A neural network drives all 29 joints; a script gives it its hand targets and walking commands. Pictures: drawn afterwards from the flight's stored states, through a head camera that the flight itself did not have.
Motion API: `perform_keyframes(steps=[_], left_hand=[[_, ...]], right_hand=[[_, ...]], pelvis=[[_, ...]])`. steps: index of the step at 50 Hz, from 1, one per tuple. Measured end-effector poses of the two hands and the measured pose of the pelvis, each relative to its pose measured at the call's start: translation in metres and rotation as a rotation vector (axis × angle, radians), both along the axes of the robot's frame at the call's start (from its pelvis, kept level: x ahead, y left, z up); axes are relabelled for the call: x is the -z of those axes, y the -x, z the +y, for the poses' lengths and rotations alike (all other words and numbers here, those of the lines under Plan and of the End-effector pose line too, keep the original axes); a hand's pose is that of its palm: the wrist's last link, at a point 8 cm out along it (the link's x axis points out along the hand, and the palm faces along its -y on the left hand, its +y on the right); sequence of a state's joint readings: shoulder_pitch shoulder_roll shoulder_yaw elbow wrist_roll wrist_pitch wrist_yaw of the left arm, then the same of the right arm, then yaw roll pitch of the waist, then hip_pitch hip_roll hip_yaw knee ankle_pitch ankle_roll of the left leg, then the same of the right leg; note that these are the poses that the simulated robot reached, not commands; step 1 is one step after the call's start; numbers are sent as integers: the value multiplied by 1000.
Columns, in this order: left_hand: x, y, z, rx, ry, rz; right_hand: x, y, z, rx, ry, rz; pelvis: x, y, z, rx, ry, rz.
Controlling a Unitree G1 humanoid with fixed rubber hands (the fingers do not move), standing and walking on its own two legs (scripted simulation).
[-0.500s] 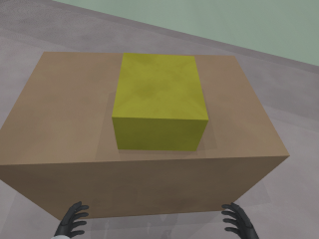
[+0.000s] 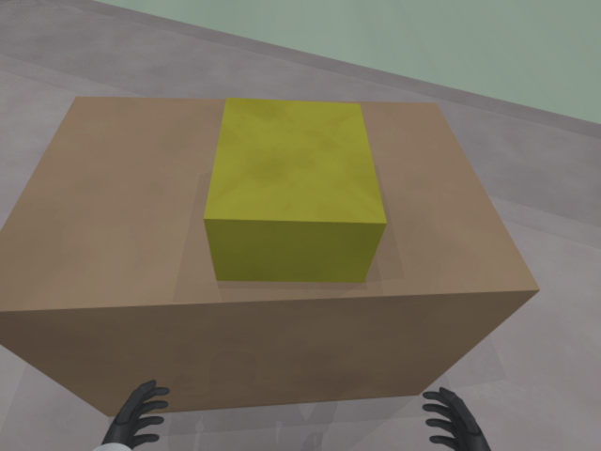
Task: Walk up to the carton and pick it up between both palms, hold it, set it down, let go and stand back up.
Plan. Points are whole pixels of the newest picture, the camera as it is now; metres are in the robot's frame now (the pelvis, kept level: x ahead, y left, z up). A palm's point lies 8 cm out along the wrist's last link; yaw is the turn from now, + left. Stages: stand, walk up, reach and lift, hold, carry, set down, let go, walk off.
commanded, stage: stand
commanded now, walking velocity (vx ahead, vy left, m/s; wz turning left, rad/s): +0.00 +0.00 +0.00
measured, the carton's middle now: (292, 186) +0.55 +0.01 +0.00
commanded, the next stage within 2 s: none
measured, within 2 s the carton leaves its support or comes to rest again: neither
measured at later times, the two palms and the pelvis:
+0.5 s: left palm out of the picture +0.07 +0.27 -0.12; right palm out of the picture +0.03 -0.22 -0.11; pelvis +0.00 +0.04 +0.00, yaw -2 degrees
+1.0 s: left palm out of the picture +0.01 +0.28 -0.14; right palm out of the picture -0.01 -0.19 -0.13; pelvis +0.01 +0.05 +0.00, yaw -3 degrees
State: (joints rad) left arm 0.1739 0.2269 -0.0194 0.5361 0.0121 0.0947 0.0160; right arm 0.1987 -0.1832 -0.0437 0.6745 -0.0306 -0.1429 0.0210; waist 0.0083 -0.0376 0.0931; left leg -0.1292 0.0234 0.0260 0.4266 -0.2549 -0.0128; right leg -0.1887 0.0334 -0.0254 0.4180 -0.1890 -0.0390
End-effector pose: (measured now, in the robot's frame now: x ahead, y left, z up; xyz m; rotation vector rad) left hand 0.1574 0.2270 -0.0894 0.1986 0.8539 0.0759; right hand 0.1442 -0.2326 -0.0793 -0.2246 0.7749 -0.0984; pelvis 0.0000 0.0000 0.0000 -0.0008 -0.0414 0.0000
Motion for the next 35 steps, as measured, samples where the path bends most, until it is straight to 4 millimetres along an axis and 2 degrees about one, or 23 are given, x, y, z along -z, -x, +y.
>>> perform_keyframes(steps=[6, 11, 24, 35], left_hand=[[7, 21, 24, 24, -36, 26], [10, 36, 39, -4, -40, 47], [31, 84, 46, -31, 0, 186], [39, 119, 60, -70, -22, 306]], right_hand=[[18, 26, -12, 68, 27, 160], [26, 50, -11, 108, 25, 218], [35, 107, 14, 154, 10, 341], [43, 129, 27, 192, -3, 404]], pelvis=[[4, -7, 10, 15, 13, 24], [4, -9, 19, 21, 15, 30], [1, -2, 37, 34, 6, 44], [0, -3, 47, 47, 1, 40]])
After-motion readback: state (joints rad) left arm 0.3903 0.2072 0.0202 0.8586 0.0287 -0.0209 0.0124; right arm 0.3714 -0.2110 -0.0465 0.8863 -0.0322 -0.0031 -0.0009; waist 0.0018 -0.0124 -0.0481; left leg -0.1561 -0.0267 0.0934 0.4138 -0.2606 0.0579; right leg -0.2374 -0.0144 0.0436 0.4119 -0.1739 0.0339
